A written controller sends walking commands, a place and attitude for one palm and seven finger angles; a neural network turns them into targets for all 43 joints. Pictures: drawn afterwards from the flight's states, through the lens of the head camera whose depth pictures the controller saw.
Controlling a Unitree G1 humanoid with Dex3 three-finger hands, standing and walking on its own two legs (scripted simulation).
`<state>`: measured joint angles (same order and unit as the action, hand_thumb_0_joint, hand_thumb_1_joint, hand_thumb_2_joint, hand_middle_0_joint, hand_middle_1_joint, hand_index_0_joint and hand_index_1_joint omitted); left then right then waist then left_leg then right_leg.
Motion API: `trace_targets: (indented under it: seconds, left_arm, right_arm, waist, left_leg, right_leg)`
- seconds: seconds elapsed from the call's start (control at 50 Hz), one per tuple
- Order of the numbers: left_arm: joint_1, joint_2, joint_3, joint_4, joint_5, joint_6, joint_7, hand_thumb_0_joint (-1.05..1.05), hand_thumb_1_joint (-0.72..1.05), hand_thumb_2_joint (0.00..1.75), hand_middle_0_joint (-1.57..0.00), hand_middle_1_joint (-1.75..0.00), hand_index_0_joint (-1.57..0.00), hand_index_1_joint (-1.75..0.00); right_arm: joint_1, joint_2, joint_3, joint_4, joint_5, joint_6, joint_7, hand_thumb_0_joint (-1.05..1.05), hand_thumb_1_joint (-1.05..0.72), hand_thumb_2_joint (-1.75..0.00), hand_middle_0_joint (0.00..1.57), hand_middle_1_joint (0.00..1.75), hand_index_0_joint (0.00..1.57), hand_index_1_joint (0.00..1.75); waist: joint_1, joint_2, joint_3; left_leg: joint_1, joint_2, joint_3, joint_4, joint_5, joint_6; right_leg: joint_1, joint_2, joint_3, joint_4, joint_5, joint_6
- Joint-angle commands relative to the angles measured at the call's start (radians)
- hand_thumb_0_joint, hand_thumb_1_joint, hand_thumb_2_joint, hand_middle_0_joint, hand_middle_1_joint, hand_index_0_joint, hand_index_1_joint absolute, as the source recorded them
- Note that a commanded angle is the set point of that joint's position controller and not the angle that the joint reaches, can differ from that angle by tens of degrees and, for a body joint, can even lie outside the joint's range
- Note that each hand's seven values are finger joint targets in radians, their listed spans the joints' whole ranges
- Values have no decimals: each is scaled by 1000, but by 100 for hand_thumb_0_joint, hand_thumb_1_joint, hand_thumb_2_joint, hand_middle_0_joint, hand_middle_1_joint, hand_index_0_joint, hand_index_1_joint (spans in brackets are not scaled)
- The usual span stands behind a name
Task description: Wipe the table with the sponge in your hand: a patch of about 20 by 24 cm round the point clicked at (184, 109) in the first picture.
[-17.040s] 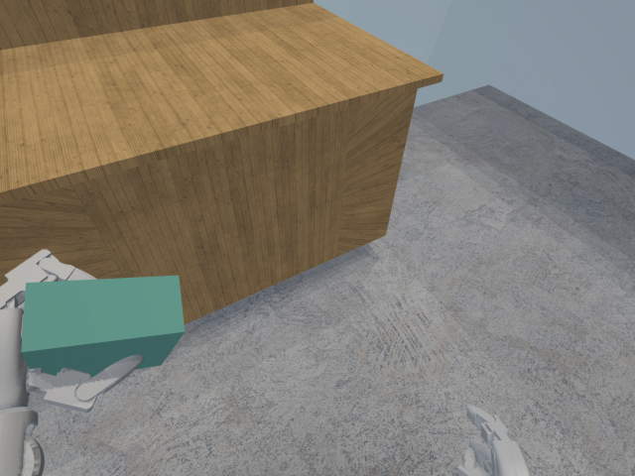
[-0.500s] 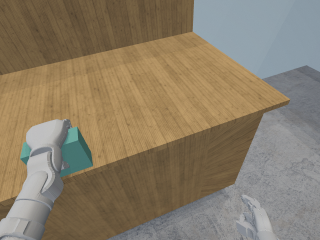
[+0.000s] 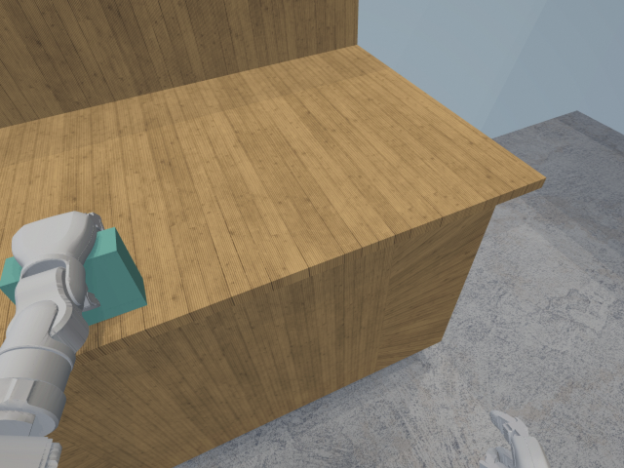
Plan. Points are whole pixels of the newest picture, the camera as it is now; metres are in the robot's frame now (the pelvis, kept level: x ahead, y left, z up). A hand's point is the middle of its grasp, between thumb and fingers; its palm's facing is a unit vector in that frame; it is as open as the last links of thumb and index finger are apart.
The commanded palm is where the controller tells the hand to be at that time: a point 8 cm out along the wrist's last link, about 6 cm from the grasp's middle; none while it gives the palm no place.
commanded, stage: wipe forward along the first lane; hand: left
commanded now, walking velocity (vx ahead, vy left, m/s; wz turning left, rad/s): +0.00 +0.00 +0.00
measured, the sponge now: (87, 291) +0.31 +0.36 +0.05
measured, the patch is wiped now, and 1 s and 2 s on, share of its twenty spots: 0.20 0.45 0.55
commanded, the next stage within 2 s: slide across to the middle lane in 1.26 s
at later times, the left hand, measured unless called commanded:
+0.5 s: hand (78, 242) +0.36 +0.39 +0.09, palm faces -0.11 +0.02 -0.99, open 9.7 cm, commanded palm +0.36 +0.40 +0.13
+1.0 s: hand (77, 214) +0.42 +0.42 +0.09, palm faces -0.13 +0.03 -0.99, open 9.7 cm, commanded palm +0.41 +0.42 +0.13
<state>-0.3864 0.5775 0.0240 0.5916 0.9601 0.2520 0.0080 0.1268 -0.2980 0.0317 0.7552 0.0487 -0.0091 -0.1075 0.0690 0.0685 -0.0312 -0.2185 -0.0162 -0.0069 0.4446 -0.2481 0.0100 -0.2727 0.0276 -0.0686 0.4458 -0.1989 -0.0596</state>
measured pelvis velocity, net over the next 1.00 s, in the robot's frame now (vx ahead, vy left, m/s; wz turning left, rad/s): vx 0.01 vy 0.03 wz -0.03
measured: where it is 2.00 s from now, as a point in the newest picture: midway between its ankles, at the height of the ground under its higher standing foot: outside the picture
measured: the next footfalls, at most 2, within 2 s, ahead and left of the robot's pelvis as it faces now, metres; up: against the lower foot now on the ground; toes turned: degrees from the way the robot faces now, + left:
none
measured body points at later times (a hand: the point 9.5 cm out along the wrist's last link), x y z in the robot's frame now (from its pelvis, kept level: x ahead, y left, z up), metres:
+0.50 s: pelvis -0.01 +0.00 -0.01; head +0.02 -0.02 +0.44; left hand +0.37 +0.38 +0.15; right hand +0.07 -0.27 -0.14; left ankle -0.01 +0.12 -0.74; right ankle +0.02 -0.08 -0.74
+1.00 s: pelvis +0.01 +0.03 -0.01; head +0.07 +0.02 +0.43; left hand +0.42 +0.41 +0.14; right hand +0.06 -0.25 -0.14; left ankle -0.01 +0.12 -0.74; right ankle +0.02 -0.08 -0.74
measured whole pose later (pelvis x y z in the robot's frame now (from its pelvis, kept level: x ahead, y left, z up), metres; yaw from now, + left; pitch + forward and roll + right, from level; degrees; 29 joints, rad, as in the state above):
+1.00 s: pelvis +0.01 +0.03 -0.01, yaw -1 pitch +12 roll -1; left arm -0.82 0.77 0.08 1.16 1.05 0.05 0.11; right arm 0.32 -0.30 0.01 0.77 0.07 -0.02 -0.07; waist -0.03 0.04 -0.09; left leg -0.50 -0.03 0.02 0.58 -0.30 0.05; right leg -0.53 0.02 -0.04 0.53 -0.21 -0.02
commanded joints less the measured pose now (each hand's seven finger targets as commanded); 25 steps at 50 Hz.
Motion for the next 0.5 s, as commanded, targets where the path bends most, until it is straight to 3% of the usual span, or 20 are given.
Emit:
trace_targets:
  seconds: [0.0, 0.06, 0.08, 0.1, 0.16, 0.18, 0.22, 0.26, 0.3, 0.36, 0.38, 0.44, 0.48]
  left_arm:
    - [-338, 319, 87, 17, 69, -43, 47, 0, 10, 130, -120, -160, -120, -160]
    - [-362, 356, 115, 45, 78, -81, 63, 0, 10, 130, -120, -160, -120, -160]
    - [-378, 308, 72, 83, 75, -88, 68, 0, 10, 130, -120, -160, -120, -160]
    - [-383, 328, 94, 116, 73, -97, 77, 0, 10, 130, -120, -160, -120, -160]
    - [-435, 379, 120, 140, 81, -121, 100, 0, 10, 130, -120, -160, -120, -160]
    - [-445, 338, 81, 167, 78, -123, 106, 0, 10, 130, -120, -160, -120, -160]
    - [-467, 354, 91, 201, 79, -130, 119, 0, 10, 130, -120, -160, -120, -160]
    - [-485, 414, 130, 214, 81, -136, 130, 0, 10, 130, -120, -160, -120, -160]
    - [-505, 396, 111, 244, 74, -140, 137, 0, 10, 130, -120, -160, -120, -160]
    - [-522, 440, 129, 284, 83, -140, 143, 0, 10, 130, -120, -160, -120, -160]
    - [-536, 408, 95, 295, 83, -141, 143, 0, 10, 130, -120, -160, -120, -160]
    - [-593, 485, 134, 320, 86, -145, 145, 0, 10, 130, -120, -160, -120, -160]
    - [-607, 457, 99, 359, 97, -147, 144, 0, 10, 130, -120, -160, -120, -160]
  right_arm:
    - [-52, -133, -49, -125, -1, -45, -15, 0, -90, -90, 20, 30, 20, 30]
    - [-20, -135, -59, -127, 0, -45, -12, 0, -90, -90, 20, 30, 20, 30]
    - [-5, -131, -57, -126, 1, -48, -12, 0, -90, -90, 20, 30, 20, 30]
    - [11, -138, -61, -116, 2, -50, -11, 0, -90, -90, 20, 30, 20, 30]
    - [39, -144, -68, -113, 5, -49, -7, 0, -90, -90, 20, 30, 20, 30]
    - [47, -139, -67, -111, 7, -51, -8, 0, -90, -90, 20, 30, 20, 30]
    - [69, -146, -73, -100, 9, -53, -3, 0, -90, -90, 20, 30, 20, 30]
    - [84, -149, -76, -93, 11, -49, 0, 0, -90, -90, 20, 30, 20, 30]
    - [98, -148, -75, -90, 13, -51, 3, 0, -90, -90, 20, 30, 20, 30]
    - [108, -152, -77, -85, 17, -45, 5, 0, -90, -90, 20, 30, 20, 30]
    - [108, -150, -75, -86, 19, -47, 5, 0, -90, -90, 20, 30, 20, 30]
    - [122, -160, -74, -75, 18, -47, 2, 0, -90, -90, 20, 30, 20, 30]
    - [136, -157, -73, -75, 22, -48, 2, 0, -90, -90, 20, 30, 20, 30]
  waist:
    - [-22, -81, -143]
    - [-19, -63, -200]
    - [-35, -86, -167]
    - [-38, -118, -164]
    - [-38, -105, -206]
    - [-51, -107, -192]
    - [-56, -119, -197]
    - [-50, -109, -245]
    - [-58, -114, -233]
    - [-56, -90, -235]
    - [-68, -85, -219]
    - [-74, -89, -214]
    - [-85, -88, -204]
  left_leg:
    - [-140, -46, 14, -38, 82, 27]
    - [-152, -46, 17, -19, 79, 30]
    - [-166, -46, 17, -15, 63, 32]
    - [-179, -41, 14, -13, 49, 32]
    - [-204, -41, 16, -1, 37, 35]
    - [-212, -42, 18, 4, 27, 37]
    - [-225, -38, 18, 11, 17, 37]
    - [-237, -38, 20, 19, 26, 38]
    - [-255, -38, 19, 24, 11, 39]
    - [-270, -37, 21, 21, -7, 39]
    - [-274, -36, 20, 22, -16, 41]
    - [-296, -33, 15, 20, -39, 41]
    - [-306, -34, 17, 23, -41, 42]
  right_leg:
    - [147, -22, 102, -63, 57, 21]
    - [148, -26, 109, -46, 59, 22]
    - [121, -26, 103, -47, 50, 24]
    - [108, -25, 102, -46, 39, 27]
    - [110, -29, 113, -34, 28, 29]
    - [94, -30, 113, -32, 24, 31]
    - [77, -30, 114, -28, 25, 33]
    - [104, -32, 125, -19, 34, 33]
    - [95, -33, 127, -18, 33, 34]
    - [85, -30, 128, -18, 4, 33]
    - [68, -31, 126, -20, -3, 33]
    - [66, -30, 138, -31, -36, 32]
    - [46, -28, 130, -23, -35, 34]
